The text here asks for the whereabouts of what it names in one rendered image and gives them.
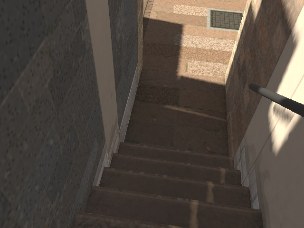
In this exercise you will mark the stairs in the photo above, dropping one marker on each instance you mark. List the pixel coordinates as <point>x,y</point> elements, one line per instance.
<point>173,212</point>

